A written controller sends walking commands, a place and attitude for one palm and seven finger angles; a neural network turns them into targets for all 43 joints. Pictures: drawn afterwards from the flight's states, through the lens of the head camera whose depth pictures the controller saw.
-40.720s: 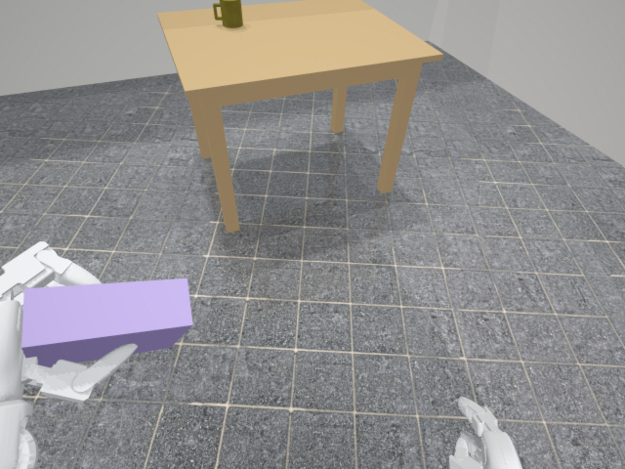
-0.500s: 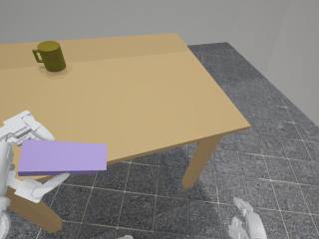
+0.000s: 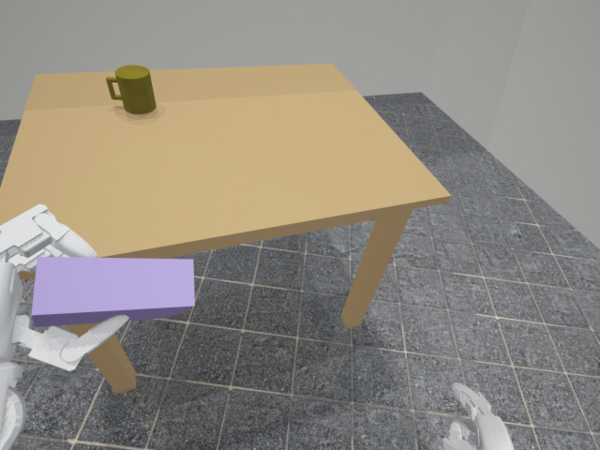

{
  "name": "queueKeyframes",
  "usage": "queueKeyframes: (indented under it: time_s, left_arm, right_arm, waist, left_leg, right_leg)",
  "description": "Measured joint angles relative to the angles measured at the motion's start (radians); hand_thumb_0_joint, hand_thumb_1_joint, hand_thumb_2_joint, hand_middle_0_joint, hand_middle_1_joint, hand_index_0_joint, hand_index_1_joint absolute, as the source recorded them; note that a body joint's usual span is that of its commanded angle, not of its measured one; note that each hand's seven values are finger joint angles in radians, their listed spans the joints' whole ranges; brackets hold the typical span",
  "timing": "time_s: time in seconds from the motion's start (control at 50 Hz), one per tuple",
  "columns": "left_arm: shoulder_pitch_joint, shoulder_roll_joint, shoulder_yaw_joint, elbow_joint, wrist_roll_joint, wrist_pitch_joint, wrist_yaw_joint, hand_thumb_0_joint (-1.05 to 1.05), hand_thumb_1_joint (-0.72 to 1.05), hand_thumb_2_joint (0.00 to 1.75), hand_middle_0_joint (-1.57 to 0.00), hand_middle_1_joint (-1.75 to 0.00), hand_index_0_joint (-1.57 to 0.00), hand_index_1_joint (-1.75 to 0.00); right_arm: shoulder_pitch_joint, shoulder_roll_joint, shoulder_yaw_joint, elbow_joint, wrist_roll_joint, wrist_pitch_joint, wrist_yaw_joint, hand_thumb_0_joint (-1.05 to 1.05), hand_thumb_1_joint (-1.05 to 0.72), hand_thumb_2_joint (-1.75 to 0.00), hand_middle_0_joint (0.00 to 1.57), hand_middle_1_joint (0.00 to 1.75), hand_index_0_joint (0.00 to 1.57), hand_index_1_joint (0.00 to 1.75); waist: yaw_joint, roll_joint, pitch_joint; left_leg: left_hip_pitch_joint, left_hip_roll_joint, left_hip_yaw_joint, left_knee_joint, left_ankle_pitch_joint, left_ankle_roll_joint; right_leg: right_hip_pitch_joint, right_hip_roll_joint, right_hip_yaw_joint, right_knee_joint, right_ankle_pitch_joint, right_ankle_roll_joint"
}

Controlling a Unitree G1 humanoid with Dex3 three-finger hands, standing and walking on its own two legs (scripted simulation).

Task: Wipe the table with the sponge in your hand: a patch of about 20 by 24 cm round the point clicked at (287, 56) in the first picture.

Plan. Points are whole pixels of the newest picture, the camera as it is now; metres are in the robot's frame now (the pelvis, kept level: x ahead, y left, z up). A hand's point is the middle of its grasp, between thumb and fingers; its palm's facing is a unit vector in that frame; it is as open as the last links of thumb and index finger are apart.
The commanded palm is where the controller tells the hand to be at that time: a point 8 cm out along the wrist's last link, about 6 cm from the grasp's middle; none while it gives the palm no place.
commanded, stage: stop stepping back and stand still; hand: left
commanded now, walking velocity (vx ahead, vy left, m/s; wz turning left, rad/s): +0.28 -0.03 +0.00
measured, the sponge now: (138, 292) +0.25 +0.18 +0.14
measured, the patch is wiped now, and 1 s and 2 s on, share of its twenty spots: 0.95 0.95 0.95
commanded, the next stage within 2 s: stand and wait in 1.92 s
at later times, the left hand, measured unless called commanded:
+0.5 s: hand out of the picture +0.08 +0.22 +0.16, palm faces +0.31 -0.90 -0.31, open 9.3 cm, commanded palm +0.04 +0.27 +0.20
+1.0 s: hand out of the picture +0.02 +0.21 +0.17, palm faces +0.30 -0.90 -0.32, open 9.3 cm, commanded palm -0.02 +0.26 +0.20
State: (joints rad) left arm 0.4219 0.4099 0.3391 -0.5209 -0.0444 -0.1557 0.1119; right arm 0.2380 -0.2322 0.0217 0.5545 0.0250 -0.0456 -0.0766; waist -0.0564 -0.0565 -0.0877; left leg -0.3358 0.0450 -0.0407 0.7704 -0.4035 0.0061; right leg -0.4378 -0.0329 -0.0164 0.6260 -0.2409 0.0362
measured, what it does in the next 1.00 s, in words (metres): walks backwards: right foot, then left foot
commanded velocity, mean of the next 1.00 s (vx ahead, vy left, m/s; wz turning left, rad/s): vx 0.24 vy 0.00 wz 0.00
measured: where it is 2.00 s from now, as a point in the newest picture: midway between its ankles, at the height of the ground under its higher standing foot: outside the picture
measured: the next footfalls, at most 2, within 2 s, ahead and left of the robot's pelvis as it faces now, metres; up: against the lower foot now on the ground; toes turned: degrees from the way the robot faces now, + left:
right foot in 0.28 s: +0.01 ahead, -0.10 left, +0.00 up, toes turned -5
left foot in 0.54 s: -0.10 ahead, +0.12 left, +0.00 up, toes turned -1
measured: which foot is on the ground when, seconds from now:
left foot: down 0.00-0.30, up 0.32-0.52, down 0.54-1.00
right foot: down 0.00-0.02, up 0.04-0.26, down 0.28-0.54, up 0.56-0.80, down 0.82-1.00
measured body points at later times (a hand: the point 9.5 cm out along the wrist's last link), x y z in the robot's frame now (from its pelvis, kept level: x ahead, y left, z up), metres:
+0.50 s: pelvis -0.13 +0.00 +0.00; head -0.17 +0.03 +0.45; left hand +0.06 +0.27 +0.18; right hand +0.01 -0.25 -0.07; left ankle -0.14 +0.10 -0.69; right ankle -0.04 -0.10 -0.72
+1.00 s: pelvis -0.19 -0.01 +0.00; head -0.21 +0.01 +0.45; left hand +0.00 +0.26 +0.19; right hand -0.06 -0.27 -0.08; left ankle -0.17 +0.09 -0.68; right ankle -0.15 -0.15 -0.72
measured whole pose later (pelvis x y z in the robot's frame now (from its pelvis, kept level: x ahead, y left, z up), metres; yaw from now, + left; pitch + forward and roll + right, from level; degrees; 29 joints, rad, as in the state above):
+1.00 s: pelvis -0.19 -0.01 +0.00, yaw -2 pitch -2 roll -2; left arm 0.48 0.35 0.30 -0.55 -0.05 -0.12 0.10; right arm 0.24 -0.22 0.01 0.68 0.03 -0.07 -0.05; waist 0.00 -0.02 -0.02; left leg -0.47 0.04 0.02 0.99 -0.39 0.05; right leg -0.33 -0.03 -0.10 0.62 -0.27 -0.01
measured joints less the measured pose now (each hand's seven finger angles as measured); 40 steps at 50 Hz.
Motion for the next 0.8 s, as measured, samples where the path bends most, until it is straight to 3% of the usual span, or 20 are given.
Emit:
queueKeyframes:
  time_s: [0.02, 0.04, 0.08, 0.14, 0.18, 0.24, 0.28, 0.34, 0.38, 0.42, 0.48, 0.54, 0.6, 0.66, 0.7, 0.8]
  left_arm:
    - [0.004, 0.008, 0.016, -0.011, -0.004, 0.004, 0.006, -0.01, -0.49, 1.10, -0.81, -1.41, -0.83, -1.42]
    - [0.015, 0.021, 0.037, -0.017, -0.006, 0.010, 0.012, -0.01, -0.49, 1.10, -0.81, -1.41, -0.83, -1.42]
    - [0.072, 0.026, 0.072, -0.030, -0.001, 0.026, 0.017, -0.01, -0.49, 1.10, -0.81, -1.41, -0.83, -1.42]
    - [0.133, 0.020, 0.073, -0.046, 0.008, 0.041, 0.007, -0.01, -0.49, 1.10, -0.81, -1.41, -0.83, -1.42]
    - [0.127, 0.006, 0.046, -0.034, 0.003, 0.032, -0.003, -0.01, -0.49, 1.10, -0.81, -1.41, -0.83, -1.42]
    - [0.095, -0.021, 0.015, 0.005, -0.003, 0.024, -0.009, -0.01, -0.49, 1.10, -0.81, -1.41, -0.83, -1.42]
    - [0.064, -0.023, 0.012, 0.036, -0.002, 0.024, -0.009, -0.01, -0.49, 1.10, -0.81, -1.41, -0.83, -1.42]
    - [-0.017, -0.044, -0.017, 0.093, 0.003, 0.037, -0.019, -0.01, -0.49, 1.10, -0.81, -1.41, -0.83, -1.42]
    - [-0.036, -0.061, -0.033, 0.114, 0.001, 0.040, -0.029, -0.01, -0.49, 1.10, -0.81, -1.41, -0.83, -1.42]
    - [-0.013, -0.067, -0.032, 0.100, -0.001, 0.043, -0.034, -0.01, -0.49, 1.10, -0.81, -1.41, -0.83, -1.42]
    - [0.044, -0.056, -0.032, 0.038, -0.004, 0.047, -0.026, -0.01, -0.49, 1.10, -0.81, -1.41, -0.83, -1.42]
    - [0.072, -0.029, -0.030, -0.034, -0.007, 0.044, -0.009, -0.01, -0.49, 1.10, -0.81, -1.41, -0.83, -1.42]
    - [0.049, 0.010, -0.001, -0.016, 0.006, 0.041, 0.001, -0.01, -0.49, 1.10, -0.81, -1.41, -0.84, -1.42]
    - [0.028, 0.024, 0.017, 0.042, 0.010, 0.040, 0.003, -0.01, -0.49, 1.10, -0.81, -1.41, -0.84, -1.42]
    - [0.024, 0.010, 0.024, 0.069, 0.001, 0.037, 0.002, -0.01, -0.49, 1.10, -0.81, -1.41, -0.84, -1.42]
    - [0.057, -0.021, 0.033, 0.076, -0.014, 0.040, 0.002, -0.01, -0.49, 1.10, -0.81, -1.42, -0.83, -1.42]
  right_arm:
    - [-0.012, -0.009, -0.011, -0.012, 0.000, -0.009, -0.002, 0.01, -0.90, -0.90, 0.20, 0.30, 0.20, 0.30]
    - [-0.030, 0.004, -0.020, -0.006, 0.000, -0.015, -0.003, 0.01, -0.91, -0.90, 0.20, 0.30, 0.20, 0.30]
    - [-0.036, 0.031, -0.025, 0.001, 0.002, -0.029, 0.007, 0.01, -0.91, -0.90, 0.20, 0.30, 0.20, 0.30]
    - [0.012, 0.054, -0.021, 0.019, 0.001, -0.067, 0.031, 0.01, -0.91, -0.90, 0.20, 0.30, 0.20, 0.30]
    - [0.046, 0.056, -0.011, 0.047, 0.009, -0.075, 0.043, 0.01, -0.91, -0.90, 0.20, 0.30, 0.20, 0.30]
    - [0.078, 0.048, 0.008, 0.077, 0.009, -0.071, 0.041, 0.01, -0.90, -0.90, 0.20, 0.30, 0.20, 0.30]
    - [0.084, 0.041, 0.017, 0.081, 0.003, -0.063, 0.033, 0.01, -0.90, -0.90, 0.20, 0.30, 0.20, 0.30]
    - [0.050, 0.023, 0.008, 0.116, 0.005, -0.035, 0.026, 0.01, -0.90, -0.90, 0.20, 0.30, 0.20, 0.30]
    - [0.029, 0.025, 0.005, 0.152, 0.007, -0.021, 0.030, 0.01, -0.90, -0.90, 0.20, 0.30, 0.20, 0.30]
    - [0.019, 0.032, 0.006, 0.153, 0.007, -0.009, 0.037, 0.01, -0.91, -0.90, 0.20, 0.30, 0.20, 0.30]
    - [0.015, 0.032, 0.011, 0.124, 0.003, -0.022, 0.028, 0.01, -0.91, -0.90, 0.20, 0.30, 0.20, 0.30]
    - [0.008, 0.010, 0.012, 0.080, -0.002, -0.057, 0.006, 0.01, -0.91, -0.90, 0.20, 0.30, 0.20, 0.30]
    - [-0.003, 0.030, 0.003, 0.068, 0.002, -0.084, 0.001, 0.01, -0.91, -0.90, 0.20, 0.30, 0.20, 0.30]
    - [0.027, 0.045, 0.003, 0.076, 0.013, -0.102, 0.019, 0.01, -0.91, -0.90, 0.20, 0.30, 0.20, 0.30]
    - [0.047, 0.046, 0.008, 0.087, 0.018, -0.100, 0.028, 0.01, -0.91, -0.90, 0.20, 0.30, 0.20, 0.30]
    - [0.079, 0.043, 0.024, 0.082, 0.005, -0.079, 0.026, 0.01, -0.90, -0.90, 0.20, 0.30, 0.20, 0.30]
  waist:
    - [-0.008, 0.001, 0.014]
    - [-0.001, -0.032, 0.039]
    - [0.024, -0.065, 0.061]
    - [0.019, -0.045, 0.037]
    - [0.029, -0.025, 0.023]
    - [0.047, 0.018, 0.010]
    - [0.053, 0.047, 0.013]
    - [0.047, 0.116, 0.052]
    - [0.056, 0.099, 0.048]
    - [0.055, 0.061, 0.028]
    - [0.043, 0.020, -0.005]
    - [0.040, 0.020, -0.012]
    - [0.037, -0.016, 0.018]
    - [0.016, -0.001, -0.002]
    - [0.012, 0.025, -0.013]
    - [0.024, 0.079, 0.003]
  left_leg:
    - [0.033, 0.000, 0.008, -0.087, -0.041, -0.034]
    - [0.035, -0.026, 0.035, -0.088, -0.053, -0.044]
    - [0.052, -0.043, 0.087, -0.087, -0.027, -0.026]
    - [0.057, -0.038, 0.084, -0.113, 0.021, -0.009]
    - [0.063, -0.033, 0.070, -0.136, 0.047, -0.012]
    - [0.054, -0.018, 0.055, -0.131, 0.063, -0.018]
    - [0.020, -0.005, 0.047, -0.066, 0.036, -0.012]
    - [-0.093, 0.007, -0.009, 0.220, -0.072, 0.021]
    - [-0.157, -0.024, -0.005, 0.400, -0.026, 0.021]
    - [-0.181, -0.032, 0.030, 0.447, 0.010, 0.028]
    - [-0.130, -0.016, 0.078, 0.282, 0.003, 0.046]
    - [-0.006, -0.007, 0.081, -0.025, -0.056, 0.067]
    - [-0.002, -0.028, 0.115, -0.035, 0.001, 0.040]
    - [0.021, -0.036, 0.101, -0.107, 0.070, 0.028]
    - [0.031, -0.029, 0.086, -0.150, 0.100, 0.026]
    - [0.003, 0.002, 0.065, -0.140, 0.111, 0.008]
  right_leg:
    - [-0.043, -0.012, 0.003, 0.052, -0.011, 0.003]
    - [-0.074, -0.028, 0.033, 0.117, -0.050, -0.008]
    - [-0.114, -0.010, 0.055, 0.253, -0.148, -0.019]
    - [-0.129, 0.026, 0.023, 0.382, -0.147, -0.019]
    - [-0.097, 0.031, -0.004, 0.356, -0.113, -0.024]
    - [-0.001, 0.032, -0.034, 0.198, -0.110, -0.034]
    - [0.084, 0.035, -0.049, 0.052, -0.069, -0.045]
    - [0.087, 0.070, -0.108, 0.058, -0.030, -0.088]
    - [0.081, 0.070, -0.108, 0.047, -0.017, -0.098]
    - [0.060, 0.064, -0.091, 0.022, 0.011, -0.104]
    - [0.009, 0.038, -0.103, 0.000, 0.032, -0.108]
    - [-0.069, 0.026, -0.132, 0.061, -0.045, -0.094]
    - [-0.164, 0.032, -0.047, 0.395, -0.177, -0.057]
    - [-0.184, 0.035, -0.015, 0.594, -0.133, -0.042]
    - [-0.147, 0.020, -0.019, 0.536, -0.099, -0.038]
    - [0.062, -0.003, -0.048, 0.092, -0.108, -0.043]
